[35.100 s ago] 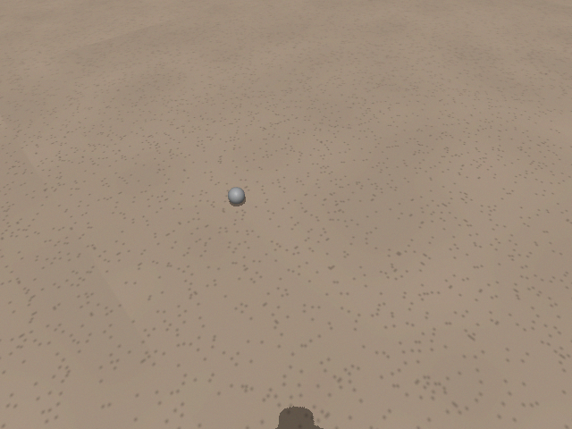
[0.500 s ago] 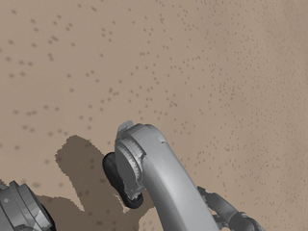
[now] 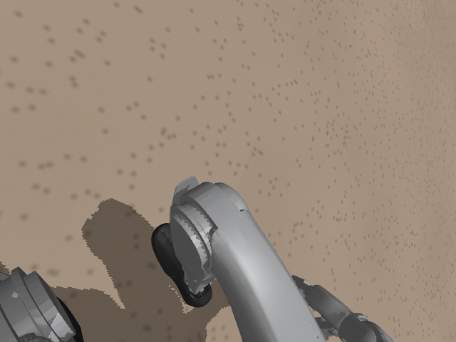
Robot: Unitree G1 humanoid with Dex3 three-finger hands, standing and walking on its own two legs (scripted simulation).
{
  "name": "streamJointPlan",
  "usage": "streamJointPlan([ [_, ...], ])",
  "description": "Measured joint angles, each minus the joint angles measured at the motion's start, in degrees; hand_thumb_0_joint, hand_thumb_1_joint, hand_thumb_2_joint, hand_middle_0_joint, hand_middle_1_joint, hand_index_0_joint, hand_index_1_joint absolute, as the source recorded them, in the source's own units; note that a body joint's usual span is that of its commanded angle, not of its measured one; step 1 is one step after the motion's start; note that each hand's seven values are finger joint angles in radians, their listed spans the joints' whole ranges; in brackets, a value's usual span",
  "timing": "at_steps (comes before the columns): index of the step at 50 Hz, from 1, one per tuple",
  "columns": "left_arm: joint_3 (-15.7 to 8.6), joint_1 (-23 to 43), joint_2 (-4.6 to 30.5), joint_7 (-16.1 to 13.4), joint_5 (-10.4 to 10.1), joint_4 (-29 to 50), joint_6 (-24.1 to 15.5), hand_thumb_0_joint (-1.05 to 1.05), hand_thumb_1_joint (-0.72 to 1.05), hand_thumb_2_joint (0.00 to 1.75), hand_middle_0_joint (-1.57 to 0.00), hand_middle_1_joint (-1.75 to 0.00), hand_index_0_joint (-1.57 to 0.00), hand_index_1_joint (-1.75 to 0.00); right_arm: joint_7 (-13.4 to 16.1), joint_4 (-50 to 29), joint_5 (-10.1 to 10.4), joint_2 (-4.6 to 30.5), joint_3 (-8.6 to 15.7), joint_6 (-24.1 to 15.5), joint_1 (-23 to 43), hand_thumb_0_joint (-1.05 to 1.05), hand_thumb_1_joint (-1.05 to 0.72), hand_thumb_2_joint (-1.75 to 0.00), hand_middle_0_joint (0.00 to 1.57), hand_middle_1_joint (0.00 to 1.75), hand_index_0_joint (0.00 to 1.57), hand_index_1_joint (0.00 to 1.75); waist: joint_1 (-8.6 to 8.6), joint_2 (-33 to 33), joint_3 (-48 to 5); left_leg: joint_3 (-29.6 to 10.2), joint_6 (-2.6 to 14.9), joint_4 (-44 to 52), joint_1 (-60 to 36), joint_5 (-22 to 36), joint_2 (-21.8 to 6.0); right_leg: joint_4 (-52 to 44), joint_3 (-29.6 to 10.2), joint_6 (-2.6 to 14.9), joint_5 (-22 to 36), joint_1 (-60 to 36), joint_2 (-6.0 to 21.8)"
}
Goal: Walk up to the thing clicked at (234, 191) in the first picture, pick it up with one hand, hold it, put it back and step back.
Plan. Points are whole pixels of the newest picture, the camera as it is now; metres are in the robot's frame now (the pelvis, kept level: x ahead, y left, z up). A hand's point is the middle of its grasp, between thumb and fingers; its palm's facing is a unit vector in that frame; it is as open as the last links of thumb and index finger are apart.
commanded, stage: rest palm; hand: left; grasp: from above
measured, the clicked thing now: out of the picture +0.49 +0.38 -0.28
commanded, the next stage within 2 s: close in 0.62 s
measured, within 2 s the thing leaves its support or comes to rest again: neither
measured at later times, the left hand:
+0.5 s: hand out of the picture +0.47 +0.37 -0.26, palm faces -0.44 -0.17 -0.88, open 13.5 cm
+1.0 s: hand out of the picture +0.47 +0.37 -0.26, palm faces -0.44 -0.17 -0.88, open 13.2 cm
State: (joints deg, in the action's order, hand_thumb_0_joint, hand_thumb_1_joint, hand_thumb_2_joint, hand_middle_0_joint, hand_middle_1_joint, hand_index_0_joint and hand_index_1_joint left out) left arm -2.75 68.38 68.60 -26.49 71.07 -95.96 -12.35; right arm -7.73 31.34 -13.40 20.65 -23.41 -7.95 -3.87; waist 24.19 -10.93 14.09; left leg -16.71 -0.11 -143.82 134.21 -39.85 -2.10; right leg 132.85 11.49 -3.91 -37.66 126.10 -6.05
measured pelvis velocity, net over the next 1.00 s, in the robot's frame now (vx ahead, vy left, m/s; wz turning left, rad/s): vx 0.00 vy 0.00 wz -0.01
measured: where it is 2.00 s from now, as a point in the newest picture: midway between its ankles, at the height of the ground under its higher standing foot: (137, 315)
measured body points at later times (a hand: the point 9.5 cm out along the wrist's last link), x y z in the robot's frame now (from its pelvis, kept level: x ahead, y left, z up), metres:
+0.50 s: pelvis +0.00 +0.00 +0.00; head +0.30 +0.14 +0.30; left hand +0.49 +0.37 -0.21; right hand +0.07 -0.25 -0.05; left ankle +0.07 +0.13 -0.28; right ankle +0.12 -0.12 -0.28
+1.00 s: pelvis +0.00 +0.00 +0.00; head +0.30 +0.15 +0.30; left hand +0.49 +0.37 -0.21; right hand +0.07 -0.25 -0.05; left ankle +0.07 +0.13 -0.28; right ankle +0.12 -0.12 -0.28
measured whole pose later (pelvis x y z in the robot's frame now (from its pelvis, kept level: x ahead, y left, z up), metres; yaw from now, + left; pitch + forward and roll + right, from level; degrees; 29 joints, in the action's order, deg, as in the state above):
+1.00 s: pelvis +0.00 +0.00 +0.00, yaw +0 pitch +28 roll -16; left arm -3.7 68.1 69.1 -27.2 71.1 -95.8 -11.9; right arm -7.8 31.4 -13.6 20.9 -23.6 -8.5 -3.9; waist 24.2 -11.1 14.2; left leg -16.7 0.2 -144.1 134.6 -39.8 -2.2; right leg 132.9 11.6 -4.0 -37.6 126.2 -6.0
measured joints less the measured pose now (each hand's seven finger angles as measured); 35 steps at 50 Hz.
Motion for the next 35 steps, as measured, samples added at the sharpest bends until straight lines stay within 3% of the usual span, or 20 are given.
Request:
streamJointPlan([
  [15,-0.2,0.5,0.1,-1.4,0.1,-0.8,0.4,0.00,-0.42,0.96,-0.10,-1.10,-0.11,-1.08,0.1,0.3,-0.2,-0.1,-0.1,-0.4,0.1,0.00,-0.91,-0.90,0.20,0.30,0.20,0.30,0.23,-0.1,-0.4,-0.1,0.16,-0.2,0.3,0.0,-0.1,0.0,0.1,-0.09,0.1,0.2,0.0],
  [35,-0.5,-0.3,-0.5,0.1,-0.4,1.0,0.7,0.00,-0.43,0.94,-0.09,-1.09,-0.11,-1.07,-0.4,0.1,-0.1,0.1,0.1,-0.2,-0.3,0.00,-0.91,-0.90,0.20,0.30,0.20,0.30,-0.04,0.1,-0.3,-0.1,0.07,-0.1,0.2,-0.2,0.0,-0.1,0.2,0.10,-0.2,0.0,0.1],
])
